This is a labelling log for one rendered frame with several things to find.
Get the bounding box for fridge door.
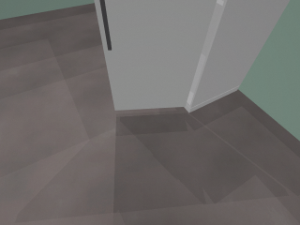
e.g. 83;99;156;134
94;0;217;111

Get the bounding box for handle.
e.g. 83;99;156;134
99;0;112;51

